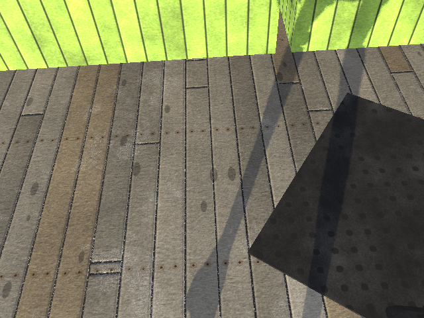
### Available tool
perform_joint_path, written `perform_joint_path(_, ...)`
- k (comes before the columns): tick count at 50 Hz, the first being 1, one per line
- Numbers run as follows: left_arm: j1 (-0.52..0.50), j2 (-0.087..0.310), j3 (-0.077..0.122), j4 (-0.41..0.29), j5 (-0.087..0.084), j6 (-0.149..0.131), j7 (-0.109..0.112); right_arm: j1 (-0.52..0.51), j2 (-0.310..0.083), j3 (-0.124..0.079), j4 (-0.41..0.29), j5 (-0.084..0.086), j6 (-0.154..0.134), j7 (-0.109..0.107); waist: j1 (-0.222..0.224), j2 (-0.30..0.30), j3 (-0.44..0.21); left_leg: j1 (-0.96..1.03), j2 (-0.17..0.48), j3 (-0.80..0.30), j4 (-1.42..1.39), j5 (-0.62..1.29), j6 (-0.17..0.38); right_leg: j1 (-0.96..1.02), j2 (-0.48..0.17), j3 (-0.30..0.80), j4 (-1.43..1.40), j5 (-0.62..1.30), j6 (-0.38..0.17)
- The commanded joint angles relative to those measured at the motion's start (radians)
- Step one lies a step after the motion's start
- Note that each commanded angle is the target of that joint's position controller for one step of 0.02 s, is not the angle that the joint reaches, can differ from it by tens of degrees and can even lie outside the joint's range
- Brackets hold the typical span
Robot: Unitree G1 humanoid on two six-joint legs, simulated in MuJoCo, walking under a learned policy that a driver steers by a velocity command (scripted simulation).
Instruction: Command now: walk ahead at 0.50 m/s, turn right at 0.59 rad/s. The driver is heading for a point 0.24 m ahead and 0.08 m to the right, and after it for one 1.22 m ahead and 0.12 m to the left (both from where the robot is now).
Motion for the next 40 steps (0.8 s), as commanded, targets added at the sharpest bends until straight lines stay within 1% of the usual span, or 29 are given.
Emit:
perform_joint_path(1, -0.002, 0.182, 0.045, -0.063, -0.003, -0.012, 0.012, -0.101, -0.039, 0.000, -0.080, 0.009, -0.013, 0.010, 0.011, -0.119, -0.020, 0.130, -0.079, 0.061, -0.185, 0.171, -0.004, -0.100, -0.191, 0.148, -0.108, 0.140, -0.135)
perform_joint_path(3, 0.026, 0.177, 0.044, -0.051, -0.008, -0.009, 0.012, -0.130, -0.059, -0.002, -0.099, 0.017, -0.019, 0.017, 0.021, -0.129, -0.018, 0.146, -0.089, 0.039, -0.237, 0.182, 0.006, -0.062, -0.213, 0.192, -0.074, 0.104, -0.125)
perform_joint_path(6, 0.032, 0.172, 0.044, -0.051, -0.008, 0.002, 0.022, -0.109, -0.102, -0.014, -0.105, 0.019, -0.034, 0.030, -0.001, -0.149, -0.027, 0.173, -0.089, 0.010, -0.285, 0.092, 0.034, 0.030, -0.255, 0.277, 0.019, 0.103, -0.108)
perform_joint_path(7, 0.025, 0.175, 0.046, -0.055, -0.005, 0.007, 0.025, -0.076, -0.113, -0.018, -0.100, 0.020, -0.039, 0.031, -0.021, -0.165, -0.034, 0.210, -0.093, 0.017, -0.289, 0.040, 0.047, 0.043, -0.260, 0.297, 0.054, 0.133, -0.100)
perform_joint_path(8, 0.012, 0.164, 0.042, -0.065, -0.003, 0.010, 0.025, -0.002, -0.125, -0.027, -0.081, 0.016, -0.045, 0.029, -0.062, -0.172, -0.061, 0.308, -0.104, 0.037, -0.319, 0.023, 0.067, 0.039, -0.236, 0.298, 0.116, 0.191, -0.084)
perform_joint_path(9, 0.001, 0.127, 0.027, -0.079, 0.002, 0.010, 0.021, 0.117, -0.159, -0.042, -0.057, 0.003, -0.050, 0.024, -0.119, -0.149, -0.151, 0.501, -0.061, 0.011, -0.313, 0.018, 0.105, -0.008, -0.177, 0.260, 0.273, 0.225, -0.052)
perform_joint_path(10, 0.020, 0.074, 0.005, -0.103, 0.022, 0.010, 0.019, 0.279, -0.217, -0.055, -0.043, -0.007, -0.047, 0.016, -0.171, -0.017, -0.309, 0.775, 0.116, -0.171, -0.292, -0.056, 0.157, -0.152, -0.098, 0.162, 0.568, 0.024, -0.012)
perform_joint_path(11, 0.177, 0.029, -0.007, -0.132, -0.020, -0.002, 0.015, 0.328, -0.273, -0.069, -0.009, -0.014, -0.033, 0.025, -0.078, 0.374, -0.397, 1.037, 0.314, -0.679, -0.432, -0.323, 0.310, -0.513, 0.005, 0.086, 0.869, -0.420, 0.040)
perform_joint_path(12, 0.154, 0.149, 0.012, -0.098, -0.033, 0.000, 0.020, 0.284, -0.158, -0.042, -0.038, 0.007, -0.029, 0.029, -0.105, 0.215, -0.305, 0.981, 0.301, -0.690, -0.474, -0.522, 0.281, -0.620, -0.078, 0.124, 0.991, -0.371, 0.048)
perform_joint_path(13, 0.042, 0.198, 0.025, -0.115, -0.024, 0.005, 0.019, 0.234, -0.100, -0.026, -0.052, 0.013, -0.022, 0.024, -0.129, 0.109, -0.182, 0.853, 0.262, -0.506, -0.481, -0.472, 0.235, -0.644, -0.112, 0.091, 1.004, -0.273, 0.050)
perform_joint_path(14, -0.006, 0.186, 0.026, -0.125, -0.013, 0.010, 0.022, 0.184, -0.090, -0.019, -0.057, 0.002, -0.015, 0.023, -0.109, 0.031, -0.117, 0.723, 0.222, -0.377, -0.494, -0.325, 0.216, -0.600, -0.151, 0.064, 0.979, -0.199, 0.055)
perform_joint_path(15, -0.038, 0.170, 0.028, -0.137, -0.002, 0.011, 0.019, 0.161, -0.072, -0.014, -0.049, -0.004, -0.011, 0.021, -0.094, 0.023, -0.064, 0.632, 0.186, -0.286, -0.515, -0.219, 0.215, -0.579, -0.178, 0.065, 0.929, -0.154, 0.055)
perform_joint_path(16, -0.028, 0.150, 0.028, -0.144, -0.008, 0.015, 0.012, 0.156, -0.071, -0.012, -0.042, -0.012, -0.013, 0.018, -0.073, 0.059, -0.056, 0.575, 0.167, -0.216, -0.536, -0.154, 0.211, -0.531, -0.207, 0.062, 0.900, -0.126, 0.054)
perform_joint_path(18, -0.032, 0.114, 0.023, -0.148, -0.014, 0.027, 0.009, 0.164, -0.059, -0.014, -0.026, -0.002, -0.019, 0.017, -0.072, 0.053, -0.048, 0.554, 0.130, -0.105, -0.578, -0.083, 0.209, -0.520, -0.220, 0.036, 0.861, -0.106, 0.053)
perform_joint_path(19, -0.040, 0.099, 0.020, -0.169, -0.017, 0.033, 0.008, 0.167, -0.090, -0.020, -0.018, -0.001, -0.024, 0.016, -0.060, 0.079, -0.041, 0.543, 0.158, -0.088, -0.595, -0.053, 0.230, -0.540, -0.231, 0.034, 0.833, -0.085, 0.061)
perform_joint_path(20, -0.062, 0.098, 0.016, -0.182, -0.011, 0.036, 0.007, 0.170, -0.098, -0.025, -0.013, 0.004, -0.027, 0.015, -0.065, 0.060, -0.028, 0.548, 0.166, -0.061, -0.608, -0.006, 0.243, -0.567, -0.240, 0.036, 0.798, -0.061, 0.071)
perform_joint_path(24, -0.132, 0.086, 0.009, -0.208, -0.010, 0.028, -0.010, 0.184, -0.125, -0.033, -0.002, 0.003, -0.016, 0.008, -0.083, 0.022, -0.018, 0.596, 0.141, 0.097, -0.614, 0.134, 0.226, -0.588, -0.232, 0.003, 0.604, 0.121, 0.078)
perform_joint_path(26, -0.205, 0.049, -0.008, -0.226, -0.002, 0.016, -0.019, 0.233, -0.129, -0.030, 0.018, 0.009, -0.010, 0.011, -0.114, 0.005, -0.004, 0.581, 0.119, 0.139, -0.618, 0.150, 0.222, -0.526, -0.208, -0.028, 0.465, 0.185, 0.067)
perform_joint_path(28, -0.275, 0.039, -0.017, -0.249, 0.001, 0.008, -0.030, 0.277, -0.145, -0.029, 0.040, 0.025, 0.001, 0.015, -0.129, 0.003, 0.026, 0.602, 0.125, 0.139, -0.618, 0.149, 0.231, -0.503, -0.188, -0.076, 0.367, 0.186, 0.059)
perform_joint_path(30, -0.333, 0.049, -0.019, -0.270, 0.000, 0.000, -0.040, 0.314, -0.165, -0.030, 0.061, 0.040, 0.016, 0.019, -0.136, 0.011, 0.051, 0.657, 0.151, 0.110, -0.597, 0.183, 0.238, -0.506, -0.175, -0.101, 0.296, 0.145, 0.050)
perform_joint_path(32, -0.344, 0.077, -0.011, -0.282, -0.002, -0.008, -0.047, 0.325, -0.187, -0.034, 0.075, 0.046, 0.029, 0.018, -0.113, 0.038, 0.045, 0.712, 0.179, 0.086, -0.545, 0.281, 0.227, -0.467, -0.152, -0.105, 0.239, 0.073, 0.033)
perform_joint_path(33, -0.303, 0.103, 0.000, -0.274, -0.001, -0.011, -0.047, 0.316, -0.200, -0.035, 0.079, 0.047, 0.034, 0.015, -0.076, 0.059, 0.014, 0.724, 0.177, 0.085, -0.488, 0.403, 0.213, -0.385, -0.129, -0.112, 0.207, 0.049, 0.019)
perform_joint_path(34, -0.199, 0.136, 0.018, -0.245, 0.003, -0.014, -0.043, 0.299, -0.206, -0.033, 0.083, 0.052, 0.038, 0.012, -0.005, 0.067, -0.054, 0.701, 0.152, 0.113, -0.369, 0.538, 0.189, -0.214, -0.099, -0.134, 0.157, 0.084, -0.003)
perform_joint_path(35, -0.041, 0.189, 0.046, -0.195, 0.009, -0.013, -0.033, 0.295, -0.182, -0.022, 0.082, 0.048, 0.036, 0.009, 0.073, 0.060, -0.159, 0.599, 0.103, 0.147, -0.188, 0.537, 0.155, 0.047, -0.098, -0.130, 0.158, 0.146, -0.031)
perform_joint_path(36, 0.146, 0.277, 0.070, -0.163, 0.026, -0.006, -0.012, 0.293, -0.107, 0.007, 0.049, 0.013, 0.028, 0.011, 0.136, -0.066, -0.328, 0.351, 0.038, 0.176, 0.144, 0.173, 0.106, 0.384, -0.322, 0.103, 0.219, 0.219, -0.099)
perform_joint_path(37, 0.127, 0.321, 0.066, -0.168, 0.038, -0.003, -0.010, 0.413, -0.001, 0.037, 0.037, 0.020, 0.009, 0.019, 0.041, -0.292, -0.471, 0.037, -0.118, 0.081, 0.442, -0.533, 0.063, 0.591, -0.549, 0.550, 0.094, 0.055, -0.239)
perform_joint_path(38, 0.111, 0.224, 0.045, -0.174, 0.034, -0.006, -0.012, 0.339, -0.124, 0.004, 0.050, 0.054, 0.001, 0.022, 0.088, -0.184, -0.415, -0.051, -0.077, -0.024, 0.543, -0.524, 0.068, 0.517, -0.524, 0.544, 0.032, -0.031, -0.215)
perform_joint_path(39, 0.057, 0.182, 0.029, -0.163, 0.022, -0.010, -0.012, 0.267, -0.141, -0.005, 0.018, 0.067, 0.000, 0.023, 0.069, -0.183, -0.248, -0.120, -0.035, 0.001, 0.547, -0.442, 0.074, 0.397, -0.485, 0.374, 0.010, -0.002, -0.175)
perform_joint_path(40, 0.009, 0.143, 0.015, -0.158, 0.019, -0.017, -0.016, 0.234, -0.130, -0.006, 0.023, 0.049, 0.003, 0.019, 0.041, -0.123, -0.163, -0.078, 0.002, 0.003, 0.499, -0.366, 0.074, 0.257, -0.430, 0.245, -0.006, 0.135, -0.132)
